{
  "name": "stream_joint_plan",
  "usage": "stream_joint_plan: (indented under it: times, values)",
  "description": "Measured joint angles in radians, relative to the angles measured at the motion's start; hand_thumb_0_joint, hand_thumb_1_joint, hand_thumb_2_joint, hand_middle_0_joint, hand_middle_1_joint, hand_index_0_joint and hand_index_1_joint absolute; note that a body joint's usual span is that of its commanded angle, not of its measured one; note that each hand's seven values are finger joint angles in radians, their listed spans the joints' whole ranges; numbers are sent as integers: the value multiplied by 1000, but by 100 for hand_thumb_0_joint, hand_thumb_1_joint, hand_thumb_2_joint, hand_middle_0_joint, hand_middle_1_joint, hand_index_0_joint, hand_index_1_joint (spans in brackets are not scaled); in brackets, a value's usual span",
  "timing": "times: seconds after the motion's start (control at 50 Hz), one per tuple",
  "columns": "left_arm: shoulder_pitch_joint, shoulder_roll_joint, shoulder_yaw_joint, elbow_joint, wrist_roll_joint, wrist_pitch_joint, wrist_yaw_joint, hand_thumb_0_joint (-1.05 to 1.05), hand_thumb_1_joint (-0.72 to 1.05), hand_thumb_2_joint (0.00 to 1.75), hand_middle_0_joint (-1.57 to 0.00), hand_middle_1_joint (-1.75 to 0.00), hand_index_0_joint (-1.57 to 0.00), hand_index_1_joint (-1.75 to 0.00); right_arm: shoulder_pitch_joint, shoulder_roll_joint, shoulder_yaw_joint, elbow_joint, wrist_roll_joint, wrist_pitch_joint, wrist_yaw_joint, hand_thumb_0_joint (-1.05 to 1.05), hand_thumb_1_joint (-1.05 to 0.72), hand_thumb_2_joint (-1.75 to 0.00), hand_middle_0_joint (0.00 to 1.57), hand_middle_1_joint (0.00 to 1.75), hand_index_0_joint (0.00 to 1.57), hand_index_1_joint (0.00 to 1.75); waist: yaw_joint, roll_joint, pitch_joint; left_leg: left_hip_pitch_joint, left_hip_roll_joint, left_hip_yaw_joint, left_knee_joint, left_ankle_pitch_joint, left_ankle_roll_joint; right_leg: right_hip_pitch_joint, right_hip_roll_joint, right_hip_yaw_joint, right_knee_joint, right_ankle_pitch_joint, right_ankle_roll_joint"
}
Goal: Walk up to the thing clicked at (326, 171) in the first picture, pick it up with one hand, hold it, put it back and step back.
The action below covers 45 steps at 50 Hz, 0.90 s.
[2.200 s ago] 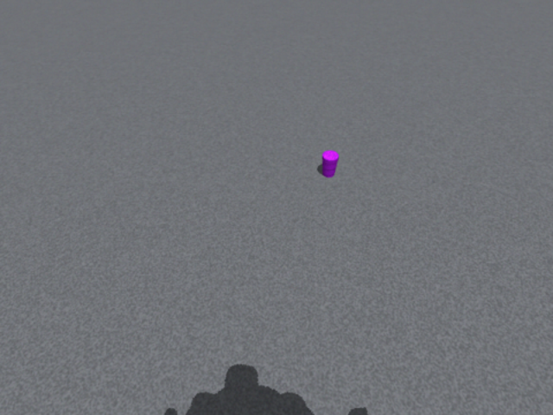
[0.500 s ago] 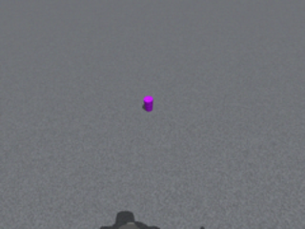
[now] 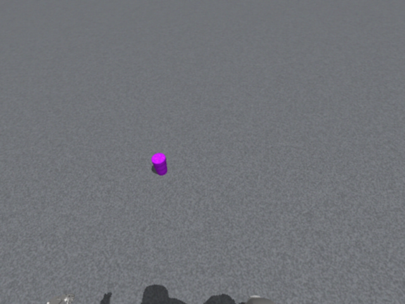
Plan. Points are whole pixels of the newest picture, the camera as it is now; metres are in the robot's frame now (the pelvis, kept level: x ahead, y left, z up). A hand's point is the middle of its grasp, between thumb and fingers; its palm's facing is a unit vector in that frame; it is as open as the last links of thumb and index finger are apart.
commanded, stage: walk up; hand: left
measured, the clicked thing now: (160, 165) +1.00 +0.26 -0.70
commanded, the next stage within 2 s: none
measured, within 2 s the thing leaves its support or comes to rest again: neither
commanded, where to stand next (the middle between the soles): +0.66 +0.05 m, yaw +0 degrees
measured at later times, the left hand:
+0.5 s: hand (75, 289) +0.22 +0.32 -0.15, palm faces -0.01 -0.93 -0.36, open 7.4 cm
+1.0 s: hand (107, 184) +0.48 +0.28 -0.11, palm faces +0.00 -0.91 -0.42, open 7.4 cm
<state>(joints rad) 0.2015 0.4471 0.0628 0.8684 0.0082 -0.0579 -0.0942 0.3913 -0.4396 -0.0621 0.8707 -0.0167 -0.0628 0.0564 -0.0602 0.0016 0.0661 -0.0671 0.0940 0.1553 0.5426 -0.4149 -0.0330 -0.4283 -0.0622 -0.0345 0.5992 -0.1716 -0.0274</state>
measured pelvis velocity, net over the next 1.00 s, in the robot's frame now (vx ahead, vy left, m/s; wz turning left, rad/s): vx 0.39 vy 0.00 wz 0.01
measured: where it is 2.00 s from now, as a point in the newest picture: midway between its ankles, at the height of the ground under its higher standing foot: (199, 224)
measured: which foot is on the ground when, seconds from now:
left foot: down 0.00-0.02, up 0.04-0.42, down 0.44-0.88, up 0.90-1.00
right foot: up 0.00-0.00, down 0.02-0.46, up 0.48-0.86, down 0.88-1.00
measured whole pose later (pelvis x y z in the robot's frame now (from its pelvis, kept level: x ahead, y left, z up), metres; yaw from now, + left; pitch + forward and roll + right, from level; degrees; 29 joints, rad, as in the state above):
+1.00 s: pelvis +0.39 +0.00 +0.00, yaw +1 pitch -3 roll +0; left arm 0.25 0.39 0.05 0.86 0.00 -0.09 -0.05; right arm 0.32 -0.44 -0.05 0.89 -0.01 -0.02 0.04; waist 0.00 0.08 0.08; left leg -0.37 0.04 0.01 1.06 -0.44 0.03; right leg -0.32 -0.03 -0.08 0.61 -0.24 -0.03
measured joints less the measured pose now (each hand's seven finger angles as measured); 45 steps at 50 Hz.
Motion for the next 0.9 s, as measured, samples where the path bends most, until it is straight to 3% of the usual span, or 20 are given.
stream_joint_plan:
  times: [0.04,0.08,0.14,0.26,0.36,0.44,0.46,0.52,0.58,0.68,0.76,0.86,0.9]
  values:
    - [-10,-5,10,-7,3,-17,11,1,90,90,-20,-30,-20,-30,3,-4,0,9,1,13,-6,1,-90,-90,20,30,21,30,8,28,4,-44,29,-39,179,-66,31,17,28,-16,37,3,-1]
    - [-13,-19,5,-18,-5,-27,23,1,90,90,-20,-30,-20,-30,-19,0,5,25,2,31,-13,1,-90,-90,20,30,21,30,23,42,11,-137,2,-107,414,-78,52,29,39,-23,87,-55,-7]
    - [5,-48,-13,-24,-16,-28,32,1,90,90,-20,-30,-21,-30,-53,-1,13,34,10,36,-11,1,-91,-90,20,30,20,30,43,67,8,-268,-20,-138,559,-7,66,92,50,-31,38,-72,-12]
    - [83,-59,-23,-15,-9,-33,38,1,90,90,-21,-30,-21,-30,-97,3,6,9,-2,23,15,1,-91,-90,20,30,20,30,73,72,-7,-429,11,-144,401,111,42,205,67,-33,-83,-81,-14]
    - [139,-34,-14,-2,-1,-30,37,1,90,90,-21,-30,-21,-30,-116,4,-4,10,-11,23,32,1,-91,-90,20,30,20,30,98,44,-12,-433,28,-132,173,193,34,271,61,-37,-99,-140,4]
    - [175,-7,-13,13,0,-19,39,1,90,90,-21,-30,-21,-30,-129,0,-14,9,-14,8,32,1,-91,-90,20,30,20,30,102,10,-18,-353,-2,-102,41,253,48,297,32,-35,-19,-244,35]
    - [177,0,-12,20,0,-14,43,1,90,90,-21,-30,-21,-30,-140,6,-17,6,-16,0,27,1,-91,-90,20,30,20,30,102,-17,-9,-342,-21,-84,59,260,47,279,6,-20,54,-272,23]
    - [161,-4,-21,51,-5,9,58,1,90,90,-20,-30,-21,-30,-150,18,-14,-23,-3,-19,14,1,-91,-90,20,30,20,30,83,-31,3,-316,-31,-70,98,197,55,146,37,44,382,-294,-8]
    - [145,4,-26,59,-13,8,57,1,90,90,-20,-30,-20,-30,-139,41,2,-36,9,-21,2,1,-91,-90,20,30,21,30,72,-54,6,-239,-41,-53,31,191,55,35,38,58,490,-221,-13]
    - [115,-1,-18,47,-8,9,38,1,90,90,-20,-30,-20,-30,-98,47,17,-37,8,-18,-2,1,-90,-90,20,30,21,30,61,-57,6,-131,-58,-36,-53,175,61,-57,-15,33,341,-154,17]
    - [83,-16,-12,40,-1,14,23,1,90,90,-20,-30,-20,-30,-63,32,16,-32,7,-11,1,1,-90,-90,20,30,21,30,45,-31,6,-74,-60,-36,-67,135,54,-65,-36,9,171,-77,21]
    - [63,-20,-1,31,2,-3,18,1,90,90,-20,-30,-20,-30,-25,12,13,-24,7,11,3,1,-90,-90,20,30,21,30,30,4,-11,-50,-43,-45,24,20,26,28,-9,-13,4,-20,7]
    - [54,-25,6,23,7,-22,30,1,90,90,-20,-30,-21,-30,-22,5,11,-15,6,22,-4,1,-90,-90,20,30,21,30,35,37,-10,-97,-17,-77,180,-51,49,41,20,-30,29,-18,5]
